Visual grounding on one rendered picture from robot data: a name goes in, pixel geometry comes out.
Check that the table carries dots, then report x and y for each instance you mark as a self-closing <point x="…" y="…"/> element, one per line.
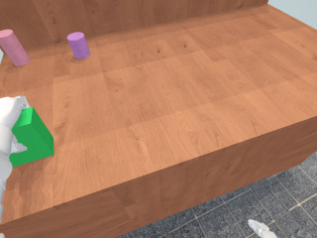
<point x="179" y="102"/>

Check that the left robot hand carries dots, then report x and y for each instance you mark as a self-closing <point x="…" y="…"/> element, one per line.
<point x="10" y="111"/>

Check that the sponge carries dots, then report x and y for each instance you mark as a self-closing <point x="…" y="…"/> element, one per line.
<point x="31" y="131"/>

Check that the right robot hand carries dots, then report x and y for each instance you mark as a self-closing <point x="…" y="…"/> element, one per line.
<point x="261" y="229"/>

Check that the left robot forearm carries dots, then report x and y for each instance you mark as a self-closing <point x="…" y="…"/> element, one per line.
<point x="6" y="137"/>

